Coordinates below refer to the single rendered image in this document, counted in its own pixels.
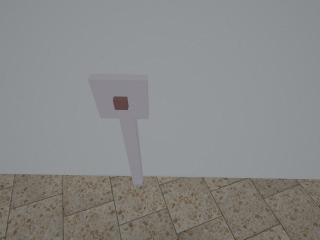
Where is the panel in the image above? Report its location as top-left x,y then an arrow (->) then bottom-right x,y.
88,73 -> 149,186

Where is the button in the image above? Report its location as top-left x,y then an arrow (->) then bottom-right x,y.
113,96 -> 129,110

